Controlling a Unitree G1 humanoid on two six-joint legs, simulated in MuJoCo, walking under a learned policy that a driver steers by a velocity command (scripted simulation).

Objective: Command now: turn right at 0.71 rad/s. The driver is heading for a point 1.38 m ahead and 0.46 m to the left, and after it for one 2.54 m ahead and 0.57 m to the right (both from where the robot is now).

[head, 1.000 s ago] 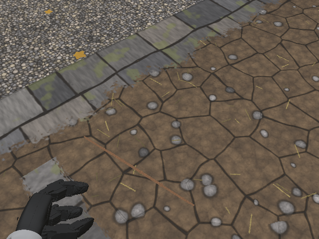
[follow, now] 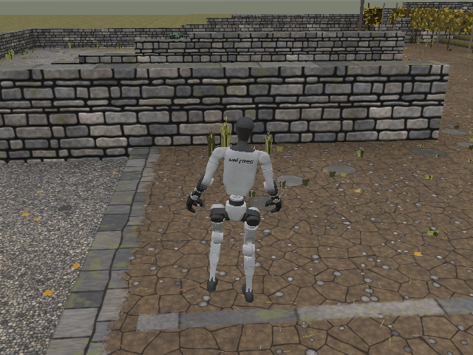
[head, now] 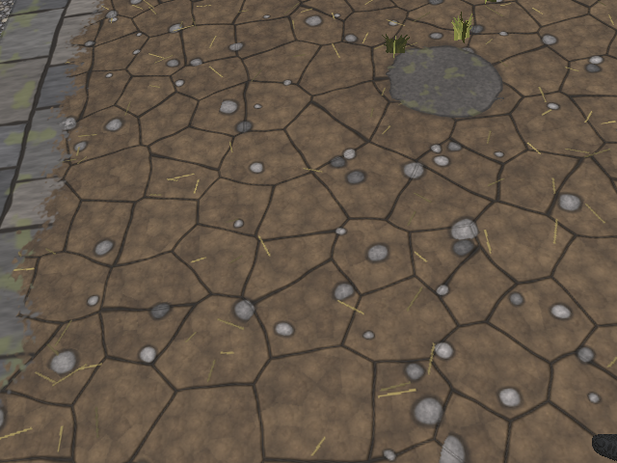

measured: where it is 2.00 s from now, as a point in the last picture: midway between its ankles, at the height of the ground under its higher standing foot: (205, 399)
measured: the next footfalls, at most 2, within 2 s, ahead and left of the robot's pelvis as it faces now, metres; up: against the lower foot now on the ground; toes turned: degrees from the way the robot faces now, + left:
left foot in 0.22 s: +0.07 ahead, +0.15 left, +0.00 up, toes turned +0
right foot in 0.52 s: +0.09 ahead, -0.09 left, +0.00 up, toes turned +20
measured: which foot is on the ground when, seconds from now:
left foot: up 0.00-0.20, down 0.22-0.52, up 0.54-1.00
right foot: down 0.00-0.24, up 0.26-0.50, down 0.52-1.00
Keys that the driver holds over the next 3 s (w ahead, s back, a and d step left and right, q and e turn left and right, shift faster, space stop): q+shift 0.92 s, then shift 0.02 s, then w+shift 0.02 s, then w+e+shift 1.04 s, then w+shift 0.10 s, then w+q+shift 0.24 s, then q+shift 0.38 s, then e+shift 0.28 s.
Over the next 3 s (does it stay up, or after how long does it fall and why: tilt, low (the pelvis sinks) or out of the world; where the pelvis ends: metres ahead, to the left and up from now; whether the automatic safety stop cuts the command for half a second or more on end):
stays up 1.32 0.29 -0.01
